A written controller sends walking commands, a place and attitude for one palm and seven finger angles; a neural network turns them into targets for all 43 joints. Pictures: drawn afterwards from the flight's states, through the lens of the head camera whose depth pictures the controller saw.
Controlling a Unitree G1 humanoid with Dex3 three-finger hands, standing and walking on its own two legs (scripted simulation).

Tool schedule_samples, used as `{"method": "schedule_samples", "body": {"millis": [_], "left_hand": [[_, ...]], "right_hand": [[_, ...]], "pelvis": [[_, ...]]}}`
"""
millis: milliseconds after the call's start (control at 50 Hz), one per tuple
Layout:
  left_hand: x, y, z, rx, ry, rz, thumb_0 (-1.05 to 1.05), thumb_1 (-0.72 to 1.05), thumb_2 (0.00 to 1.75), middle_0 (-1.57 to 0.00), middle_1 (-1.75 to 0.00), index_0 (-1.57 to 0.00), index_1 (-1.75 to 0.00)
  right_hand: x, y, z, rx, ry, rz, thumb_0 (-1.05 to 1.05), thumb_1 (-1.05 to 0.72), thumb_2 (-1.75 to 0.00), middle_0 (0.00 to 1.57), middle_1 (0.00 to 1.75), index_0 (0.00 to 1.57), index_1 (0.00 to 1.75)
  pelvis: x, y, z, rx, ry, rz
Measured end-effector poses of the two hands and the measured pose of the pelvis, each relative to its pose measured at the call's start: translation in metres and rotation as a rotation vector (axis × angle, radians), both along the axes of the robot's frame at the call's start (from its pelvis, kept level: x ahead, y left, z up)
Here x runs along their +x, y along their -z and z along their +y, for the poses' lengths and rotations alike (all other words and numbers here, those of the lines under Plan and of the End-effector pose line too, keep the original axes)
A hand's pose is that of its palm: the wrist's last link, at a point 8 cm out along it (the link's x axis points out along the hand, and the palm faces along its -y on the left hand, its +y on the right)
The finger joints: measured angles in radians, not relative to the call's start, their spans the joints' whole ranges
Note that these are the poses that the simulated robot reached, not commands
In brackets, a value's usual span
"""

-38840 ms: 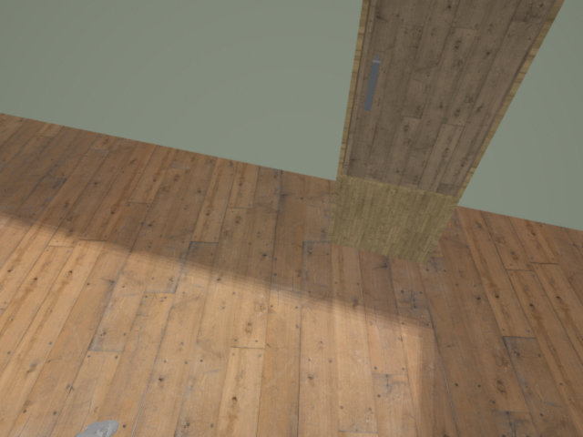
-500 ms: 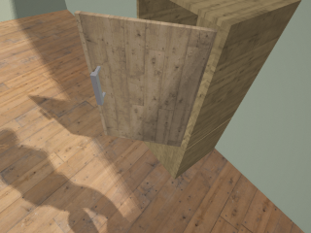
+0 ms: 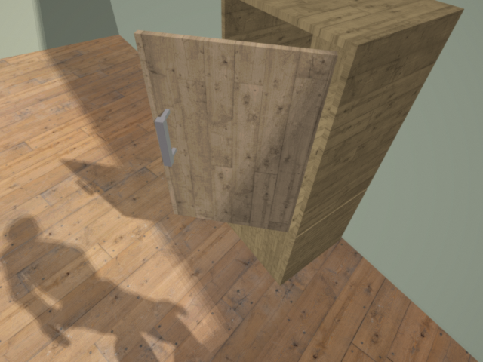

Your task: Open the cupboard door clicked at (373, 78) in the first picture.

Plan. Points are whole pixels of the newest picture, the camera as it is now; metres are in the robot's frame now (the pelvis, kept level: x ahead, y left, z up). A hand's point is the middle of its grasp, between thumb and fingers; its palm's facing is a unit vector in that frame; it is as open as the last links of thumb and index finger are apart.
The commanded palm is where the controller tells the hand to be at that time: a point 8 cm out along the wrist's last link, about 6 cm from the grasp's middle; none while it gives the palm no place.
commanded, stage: look again from close up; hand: left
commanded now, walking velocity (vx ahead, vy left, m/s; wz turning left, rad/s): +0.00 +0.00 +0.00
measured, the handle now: (167, 138) +0.60 +0.22 +0.02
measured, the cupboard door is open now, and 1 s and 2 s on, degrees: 44 44 44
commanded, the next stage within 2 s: shuffle to correct the standing spot in 0.20 s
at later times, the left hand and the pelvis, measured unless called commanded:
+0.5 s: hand out of the picture -0.04 +0.18 -0.18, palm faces +0.02 -0.99 -0.17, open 7.4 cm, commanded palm none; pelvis -0.01 +0.01 +0.00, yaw -1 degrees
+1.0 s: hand out of the picture +0.10 +0.21 -0.17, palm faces -0.09 -0.97 -0.22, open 7.3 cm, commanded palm none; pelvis +0.03 +0.04 +0.00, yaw -7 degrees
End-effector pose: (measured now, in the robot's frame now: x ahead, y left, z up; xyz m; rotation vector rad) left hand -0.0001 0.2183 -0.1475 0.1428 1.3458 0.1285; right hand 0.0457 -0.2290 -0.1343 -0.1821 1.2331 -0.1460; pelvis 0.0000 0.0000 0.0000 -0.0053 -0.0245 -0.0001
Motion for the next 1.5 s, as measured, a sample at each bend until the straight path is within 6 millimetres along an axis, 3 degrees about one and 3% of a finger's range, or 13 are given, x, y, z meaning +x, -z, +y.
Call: {"method": "schedule_samples", "body": {"millis": [380,600,720,920,1000,1080,1240,1400,1500], "left_hand": [[-0.029,0.0,0.009,-0.007,-0.007,0.029,0.0,0.91,0.9,-0.2,-0.3,-0.2,-0.3],[-0.039,0.006,0.022,-0.016,-0.027,0.1,0.0,0.91,0.9,-0.2,-0.3,-0.2,-0.3],[-0.013,0.007,0.039,-0.007,0.018,0.123,0.01,0.91,0.9,-0.2,-0.3,-0.2,-0.3],[0.075,-0.002,0.042,0.032,0.103,-0.011,0.01,0.93,0.9,-0.2,-0.3,-0.2,-0.3],[0.098,-0.007,0.042,0.043,0.12,-0.07,0.01,0.93,0.9,-0.2,-0.3,-0.2,-0.3],[0.108,-0.008,0.037,0.043,0.135,-0.111,0.01,0.92,0.9,-0.2,-0.3,-0.19,-0.3],[0.087,-0.008,0.027,0.049,0.153,-0.133,0.0,0.92,0.9,-0.2,-0.3,-0.2,-0.3],[0.041,-0.013,0.028,0.053,0.125,-0.119,0.0,0.92,0.9,-0.2,-0.3,-0.2,-0.3],[0.006,-0.011,0.025,0.045,0.098,-0.063,0.0,0.91,0.9,-0.2,-0.3,-0.2,-0.3]], "right_hand": [[-0.06,0.0,0.011,0.01,0.023,0.116,0.0,-0.91,-0.9,0.2,0.3,0.2,0.29],[-0.076,0.004,0.023,0.007,0.067,0.175,0.0,-0.91,-0.9,0.2,0.3,0.19,0.29],[-0.072,0.004,0.038,0.003,0.111,0.17,0.0,-0.91,-0.9,0.2,0.3,0.19,0.29],[-0.055,0.013,0.065,0.057,0.184,0.161,0.0,-0.91,-0.9,0.2,0.3,0.19,0.29],[-0.052,0.013,0.061,0.046,0.191,0.157,0.02,-0.93,-0.9,0.2,0.3,0.2,0.3],[-0.053,0.014,0.052,0.037,0.195,0.14,0.02,-0.93,-0.9,0.2,0.3,0.2,0.3],[-0.053,0.014,0.031,0.027,0.168,0.058,0.01,-0.92,-0.9,0.2,0.3,0.2,0.29],[-0.055,0.011,0.021,0.038,0.114,-0.006,0.0,-0.91,-0.9,0.2,0.3,0.19,0.29],[-0.069,0.009,0.017,0.04,0.098,0.018,0.0,-0.91,-0.9,0.2,0.3,0.19,0.29]], "pelvis": [[-0.017,-0.004,0.006,-0.001,-0.003,-0.002],[-0.001,0.002,0.022,-0.005,0.033,0.011],[0.015,0.004,0.036,0.01,0.078,0.022],[0.034,0.002,0.038,0.009,0.115,0.02],[0.031,0.001,0.038,0.009,0.115,0.017],[0.023,0.002,0.035,0.018,0.123,0.012],[-0.002,0.005,0.029,0.008,0.103,-0.004],[-0.023,0.003,0.022,0.012,0.087,-0.022],[-0.033,0.002,0.017,0.012,0.078,-0.009]]}}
